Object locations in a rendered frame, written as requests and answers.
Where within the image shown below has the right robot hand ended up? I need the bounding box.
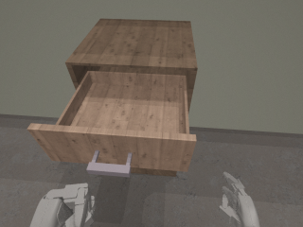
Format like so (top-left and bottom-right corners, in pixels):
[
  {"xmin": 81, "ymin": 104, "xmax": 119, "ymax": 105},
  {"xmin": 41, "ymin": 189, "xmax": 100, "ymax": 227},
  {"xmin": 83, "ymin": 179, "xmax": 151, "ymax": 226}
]
[{"xmin": 219, "ymin": 172, "xmax": 260, "ymax": 227}]

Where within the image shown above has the left robot hand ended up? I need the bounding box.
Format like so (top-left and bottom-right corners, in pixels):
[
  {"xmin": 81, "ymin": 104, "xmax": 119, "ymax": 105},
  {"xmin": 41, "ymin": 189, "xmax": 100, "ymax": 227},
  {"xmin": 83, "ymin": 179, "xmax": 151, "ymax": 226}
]
[{"xmin": 29, "ymin": 183, "xmax": 97, "ymax": 227}]

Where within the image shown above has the cabinet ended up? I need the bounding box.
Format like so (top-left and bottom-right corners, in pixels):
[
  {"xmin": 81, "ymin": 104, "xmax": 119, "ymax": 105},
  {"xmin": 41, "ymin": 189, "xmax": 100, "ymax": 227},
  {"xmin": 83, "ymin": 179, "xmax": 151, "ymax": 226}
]
[{"xmin": 65, "ymin": 18, "xmax": 198, "ymax": 177}]

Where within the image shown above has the handle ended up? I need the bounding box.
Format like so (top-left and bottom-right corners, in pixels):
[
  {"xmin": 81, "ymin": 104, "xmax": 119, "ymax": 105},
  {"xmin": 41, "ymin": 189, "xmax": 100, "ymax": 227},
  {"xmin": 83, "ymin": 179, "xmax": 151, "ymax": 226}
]
[{"xmin": 86, "ymin": 149, "xmax": 133, "ymax": 178}]

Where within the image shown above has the drawer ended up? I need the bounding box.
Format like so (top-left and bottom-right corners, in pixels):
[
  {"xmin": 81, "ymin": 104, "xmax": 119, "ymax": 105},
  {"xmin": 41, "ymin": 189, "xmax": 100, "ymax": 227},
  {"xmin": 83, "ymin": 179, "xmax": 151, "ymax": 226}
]
[{"xmin": 27, "ymin": 71, "xmax": 197, "ymax": 172}]

